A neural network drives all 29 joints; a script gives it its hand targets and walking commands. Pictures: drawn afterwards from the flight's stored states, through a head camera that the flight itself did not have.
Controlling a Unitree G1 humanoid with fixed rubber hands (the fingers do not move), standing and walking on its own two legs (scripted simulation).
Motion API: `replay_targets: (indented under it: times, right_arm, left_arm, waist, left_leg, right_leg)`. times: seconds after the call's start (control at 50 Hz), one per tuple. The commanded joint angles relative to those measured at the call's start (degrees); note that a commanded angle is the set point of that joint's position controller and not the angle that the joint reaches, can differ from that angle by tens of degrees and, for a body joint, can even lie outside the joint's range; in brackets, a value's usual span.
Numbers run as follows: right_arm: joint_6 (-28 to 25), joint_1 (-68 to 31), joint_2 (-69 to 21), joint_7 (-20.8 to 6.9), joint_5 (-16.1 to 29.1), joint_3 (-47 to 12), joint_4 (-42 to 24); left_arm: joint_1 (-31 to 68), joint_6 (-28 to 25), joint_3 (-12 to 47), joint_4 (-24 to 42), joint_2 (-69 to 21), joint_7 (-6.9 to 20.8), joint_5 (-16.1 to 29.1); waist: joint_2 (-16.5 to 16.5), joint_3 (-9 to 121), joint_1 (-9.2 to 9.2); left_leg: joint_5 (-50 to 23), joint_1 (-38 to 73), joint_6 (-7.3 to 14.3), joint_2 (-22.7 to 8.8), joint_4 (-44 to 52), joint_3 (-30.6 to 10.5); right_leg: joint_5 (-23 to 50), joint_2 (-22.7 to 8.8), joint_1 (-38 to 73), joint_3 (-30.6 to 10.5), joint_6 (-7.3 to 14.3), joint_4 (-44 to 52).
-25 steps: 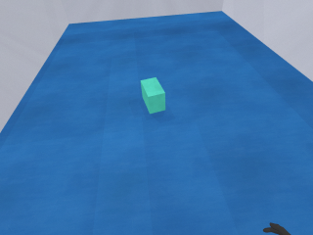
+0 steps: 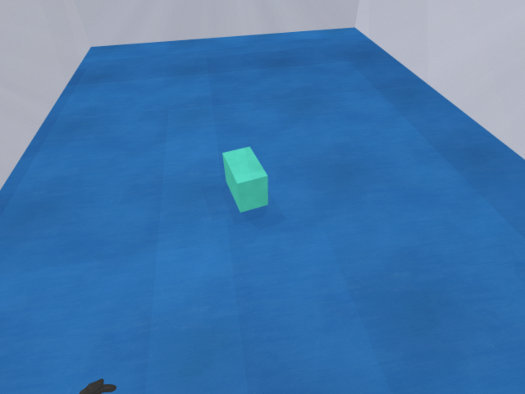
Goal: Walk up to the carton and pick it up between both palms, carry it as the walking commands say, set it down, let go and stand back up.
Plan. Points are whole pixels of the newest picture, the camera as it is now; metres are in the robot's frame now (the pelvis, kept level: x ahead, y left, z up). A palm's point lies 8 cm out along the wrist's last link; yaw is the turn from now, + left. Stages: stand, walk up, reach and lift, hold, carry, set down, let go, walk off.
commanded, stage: walk up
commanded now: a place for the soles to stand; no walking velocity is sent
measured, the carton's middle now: (245, 178) +1.37 +0.08 -0.66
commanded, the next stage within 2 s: none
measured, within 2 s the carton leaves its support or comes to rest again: neither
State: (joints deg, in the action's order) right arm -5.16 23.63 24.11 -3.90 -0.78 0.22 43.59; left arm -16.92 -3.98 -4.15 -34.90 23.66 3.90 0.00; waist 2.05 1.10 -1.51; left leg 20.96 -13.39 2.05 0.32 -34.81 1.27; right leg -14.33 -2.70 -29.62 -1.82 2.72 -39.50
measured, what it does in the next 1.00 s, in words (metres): walks ahead: right foot, then left foot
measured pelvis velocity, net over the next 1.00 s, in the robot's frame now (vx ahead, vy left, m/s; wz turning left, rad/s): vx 0.34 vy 0.06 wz -0.03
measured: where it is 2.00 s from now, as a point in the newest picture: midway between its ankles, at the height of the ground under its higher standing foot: (256, 305)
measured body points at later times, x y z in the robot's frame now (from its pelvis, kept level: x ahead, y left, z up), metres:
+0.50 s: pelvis +0.17 +0.02 -0.01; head +0.18 +0.03 +0.44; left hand +0.32 +0.32 -0.09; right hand +0.22 -0.30 -0.11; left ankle +0.25 +0.15 -0.73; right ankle +0.18 -0.12 -0.69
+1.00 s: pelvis +0.34 +0.06 -0.02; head +0.35 +0.06 +0.43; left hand +0.47 +0.37 -0.10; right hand +0.39 -0.26 -0.11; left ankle +0.41 +0.17 -0.73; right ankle +0.35 -0.10 -0.69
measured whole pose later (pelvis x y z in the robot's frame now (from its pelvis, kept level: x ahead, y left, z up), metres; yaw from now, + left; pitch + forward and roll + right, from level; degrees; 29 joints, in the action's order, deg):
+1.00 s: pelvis +0.34 +0.06 -0.02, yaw -2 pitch -1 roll +0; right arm -6.2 21.8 25.0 -3.7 -0.7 0.3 44.4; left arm -17.6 -4.1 -2.9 -36.3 24.2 1.9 0.0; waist 0.5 -0.8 -0.4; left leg 16.2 -26.2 1.3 0.0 -43.1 0.9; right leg -26.1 -2.6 -28.8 -2.4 1.7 -60.2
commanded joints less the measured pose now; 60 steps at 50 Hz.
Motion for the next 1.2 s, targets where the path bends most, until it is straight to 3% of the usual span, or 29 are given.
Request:
replay_targets:
  times: [0.0,0.02,0.04,0.06,0.1,0.14,0.28,0.32,0.34,0.36,0.38,0.4,0.42,0.48,0.56,0.58,0.6,0.62,0.64,0.7,0.8,0.84,0.86,0.88,0.9,0.92,1.04,1.12,1.18]
  right_arm:
    - [-1.5,-1.3,13.1,0.9,-0.2,5.7,-4.2]
    - [-1.8,-1.9,9.6,1.0,0.0,4.7,-5.6]
    - [-1.8,-4.2,9.6,1.0,0.3,4.0,-6.7]
    - [-1.5,-6.8,13.6,1.5,-0.1,4.7,-6.3]
    - [-1.2,-5.3,13.9,1.1,0.1,4.9,-4.6]
    - [-1.0,-2.6,13.0,0.0,0.5,5.5,-2.7]
    - [-0.8,-4.0,11.9,-1.6,0.3,6.3,-2.4]
    - [-1.5,2.9,13.0,-1.0,-0.2,7.2,0.4]
    - [-2.2,9.6,14.3,0.0,-0.5,7.9,2.4]
    - [-2.7,15.0,20.2,1.2,-1.0,9.3,2.5]
    - [-3.0,11.7,22.0,1.6,-0.2,9.5,0.1]
    - [-2.8,6.8,20.7,1.9,0.7,9.0,-1.1]
    - [-2.5,4.8,20.2,2.0,1.4,8.3,-1.4]
    - [-1.3,-0.5,17.7,1.3,-0.3,7.2,-2.9]
    - [-0.5,-5.1,15.8,0.6,-0.2,6.2,-4.3]
    - [-0.3,-3.9,12.3,0.6,-0.7,5.4,-4.2]
    - [-0.5,-4.8,7.8,0.7,-0.6,4.1,-5.5]
    - [-0.5,-7.9,8.1,1.1,-0.3,3.9,-6.9]
    - [-0.7,-12.2,13.2,1.6,-0.3,5.1,-6.6]
    - [-1.3,-5.0,13.9,0.4,-0.2,5.8,-3.9]
    - [-1.1,-1.3,12.3,-1.2,0.5,6.5,-1.7]
    - [-2.0,6.7,14.0,-0.2,0.2,7.7,1.7]
    - [-2.5,14.8,17.4,1.0,-0.5,9.1,3.4]
    - [-3.0,16.0,23.3,1.9,-0.9,9.9,1.3]
    - [-2.9,9.9,22.3,2.2,0.9,9.3,-0.7]
    - [-2.6,5.8,21.8,2.4,1.8,9.0,-1.0]
    - [-2.0,3.9,17.3,2.0,0.1,6.8,-2.0]
    - [-1.5,-1.2,17.4,1.5,0.2,6.6,-3.4]
    - [-1.0,-2.4,12.8,1.3,0.0,5.1,-3.6]
  left_arm:
    - [-2.0,-3.4,-4.5,-2.3,13.2,-1.1,-2.0]
    - [-9.8,-3.9,-6.4,-3.4,18.0,-2.1,-2.7]
    - [-9.8,-4.2,-6.6,-2.7,22.1,-2.4,-1.7]
    - [-7.6,-4.0,-6.3,-1.8,21.0,-2.6,-0.4]
    - [-4.5,-3.5,-5.2,-1.0,17.9,-2.7,-0.1]
    - [-1.3,-3.1,-4.3,-0.2,17.1,-2.4,-0.6]
    - [3.7,-2.4,-3.9,2.0,18.2,-1.2,-0.4]
    - [4.3,-1.8,-2.9,2.3,16.1,-1.3,-0.7]
    - [2.5,-1.6,-1.9,2.2,12.7,-1.5,-1.1]
    - [1.5,-1.8,-0.4,4.0,7.8,-1.7,-1.1]
    - [2.1,-1.6,-0.6,3.1,10.0,-2.4,-0.8]
    - [3.5,-1.8,-1.5,1.7,12.9,-2.5,-0.5]
    - [3.7,-2.0,-1.8,1.3,13.8,-2.3,-0.4]
    - [-1.0,-2.4,-2.8,-0.6,13.9,-1.8,-0.6]
    - [-6.1,-3.2,-3.4,-3.4,12.4,-2.1,-1.2]
    - [-10.0,-3.5,-4.3,-5.1,14.0,-2.7,-1.7]
    - [-16.0,-3.7,-6.2,-6.0,18.3,-3.4,-2.4]
    - [-13.5,-3.8,-6.3,-4.1,22.7,-3.6,-2.2]
    - [-9.0,-3.8,-6.2,-2.5,22.7,-3.8,-0.9]
    - [-2.6,-3.4,-5.2,-1.4,19.7,-3.5,-1.0]
    - [3.3,-2.2,-4.1,0.6,19.0,-2.0,-1.0]
    - [3.3,-1.4,-2.3,0.9,14.5,-1.8,-1.3]
    - [1.3,-1.3,-0.8,1.7,9.8,-2.0,-1.4]
    - [1.7,-1.5,0.1,3.3,7.2,-2.5,-1.1]
    - [2.1,-1.2,-1.1,1.3,12.6,-3.1,-0.5]
    - [1.9,-1.2,-1.7,-0.5,14.2,-2.8,-0.3]
    - [1.4,-1.8,-2.6,-1.3,12.7,-2.1,-0.9]
    - [1.1,-2.5,-2.8,-2.3,11.4,-1.8,-1.2]
    - [-5.4,-3.1,-4.2,-4.9,13.3,-2.6,-1.8]
  waist:
    - [-1.4,2.4,2.73]
    - [10.7,6.0,6.93]
    - [14.5,1.8,7.06]
    - [5.4,-0.5,6.49]
    - [1.9,-4.6,4.8]
    - [7.2,-5.9,2.55]
    - [13.1,-6.7,0.92]
    - [5.0,-2.9,-2.32]
    - [-4.4,0.5,-5.29]
    - [-19.4,1.3,-6.92]
    - [-15.8,-1.4,-5.22]
    - [-6.6,-4.0,-2.92]
    - [-5.2,-2.2,-2.63]
    - [-13.2,1.8,-0.42]
    - [-13.8,1.5,3.74]
    - [-7.2,3.4,5.41]
    - [5.6,4.6,8.92]
    - [10.5,-0.9,8.0]
    - [3.3,-5.5,7.52]
    - [5.5,-7.3,3.21]
    - [13.6,-6.1,-0.33]
    - [3.3,-1.9,-3.8]
    - [-10.1,1.8,-7.42]
    - [-21.2,-1.0,-7.03]
    - [-7.8,-4.2,-3.62]
    - [-3.3,-4.1,-1.96]
    - [-12.7,-1.0,-1.78]
    - [-13.5,-1.4,-0.28]
    - [-6.0,1.2,3.82]
  left_leg:
    - [2.3,-11.7,8.0,-8.9,0.0,-9.2]
    - [-3.1,-21.5,4.8,-3.3,-19.3,-3.2]
    - [5.6,-36.4,2.3,1.6,-27.9,-1.8]
    - [5.4,-39.1,2.4,-0.8,-31.9,-5.4]
    - [-0.6,-34.0,1.0,-4.6,-27.8,-6.0]
    - [-2.8,-25.5,-0.4,-4.0,-21.4,-2.6]
    - [-10.0,-9.6,-1.1,-3.8,-3.8,2.5]
    - [-7.6,2.4,-0.1,-1.1,-0.3,3.5]
    - [-1.6,10.4,0.7,-1.0,4.5,-0.7]
    - [10.2,17.1,4.5,-14.9,13.7,-28.5]
    - [14.7,14.5,9.1,-21.6,21.1,-45.4]
    - [11.3,10.1,9.6,-20.7,19.0,-41.6]
    - [5.6,10.4,11.6,-19.1,16.8,-39.1]
    - [10.2,-0.8,13.3,-15.5,15.3,-26.4]
    - [15.9,-19.6,9.0,-10.5,8.7,-14.5]
    - [16.1,-25.7,7.0,-7.0,-1.0,-10.4]
    - [14.8,-35.9,3.5,-1.3,-17.7,-4.7]
    - [9.9,-45.0,1.0,2.7,-27.6,-3.2]
    - [6.2,-47.5,0.9,-0.8,-30.9,-8.4]
    - [-0.9,-36.1,-0.4,-4.9,-22.4,-5.1]
    - [-7.5,-10.0,-0.7,-2.8,-5.5,3.1]
    - [-6.4,5.4,-0.7,0.4,0.5,4.6]
    - [4.8,14.8,1.3,-4.5,6.6,-11.0]
    - [12.0,15.6,4.8,-18.3,17.4,-42.0]
    - [13.4,7.9,7.3,-20.3,20.4,-46.3]
    - [13.3,6.3,7.1,-19.0,19.4,-43.8]
    - [1.4,0.2,13.0,-14.9,14.6,-26.0]
    - [2.7,-9.4,11.5,-12.7,13.2,-18.9]
    - [7.6,-20.9,7.7,-7.8,0.1,-11.4]
  right_leg:
    - [-5.2,3.3,22.6,2.4,-0.1,10.6]
    - [-21.5,-8.4,33.7,-16.6,3.9,17.5]
    - [-27.3,-19.7,38.6,-38.0,10.2,23.1]
    - [-26.6,-21.3,37.0,-38.6,13.6,23.3]
    - [-24.8,-16.0,26.5,-26.5,11.2,23.7]
    - [-20.8,-10.9,16.8,-15.7,9.1,25.3]
    - [-20.2,-10.5,7.0,-6.7,9.1,23.8]
    - [-18.3,-7.6,2.8,-3.4,7.4,11.3]
    - [-15.2,-3.9,-0.8,0.0,5.6,-4.7]
    - [-15.7,1.9,-14.9,4.8,1.1,-25.4]
    - [-15.7,4.8,-20.1,-2.6,0.7,-29.3]
    - [-10.0,1.9,-18.8,-5.2,0.2,-29.8]
    - [-9.9,-0.2,-17.5,-3.2,-0.4,-26.9]
    - [-19.2,0.0,-5.0,2.3,-1.0,-11.9]
    - [-4.6,3.0,17.6,5.7,0.2,4.2]
    - [-6.6,3.8,27.5,3.9,0.5,6.6]
    - [-21.8,-7.0,34.5,-14.3,3.6,14.3]
    - [-43.1,-19.9,31.5,-39.5,9.8,25.3]
    - [-43.6,-22.2,28.8,-41.6,11.9,27.5]
    - [-28.0,-14.1,21.0,-22.3,11.3,22.5]
    - [-23.7,-10.4,4.2,-7.7,9.3,19.9]
    - [-18.8,-5.3,-0.5,-0.5,6.6,1.7]
    - [-12.3,-2.2,-9.1,3.8,3.0,-20.0]
    - [-17.7,4.4,-22.7,0.7,-0.3,-32.6]
    - [-11.8,2.5,-20.0,-5.3,0.2,-31.4]
    - [-9.1,-0.2,-17.7,-4.3,0.0,-28.9]
    - [-8.5,-1.8,-10.6,2.5,-1.0,-12.8]
    - [-0.3,0.3,2.3,6.2,-1.0,-2.7]
    - [-2.4,3.3,22.1,5.1,0.0,4.7]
